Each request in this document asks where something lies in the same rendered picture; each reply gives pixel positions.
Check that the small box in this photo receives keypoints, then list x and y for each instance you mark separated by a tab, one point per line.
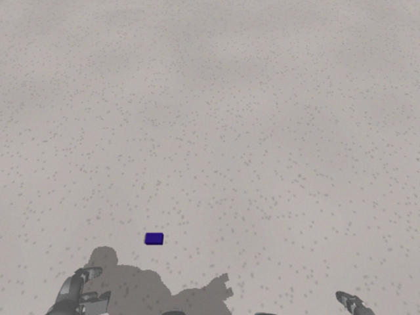
154	239

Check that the right robot hand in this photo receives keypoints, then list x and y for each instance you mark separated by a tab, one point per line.
353	304

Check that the left robot arm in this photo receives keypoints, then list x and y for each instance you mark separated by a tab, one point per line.
64	307

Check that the left robot hand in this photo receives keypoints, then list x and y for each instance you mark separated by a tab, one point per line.
72	289

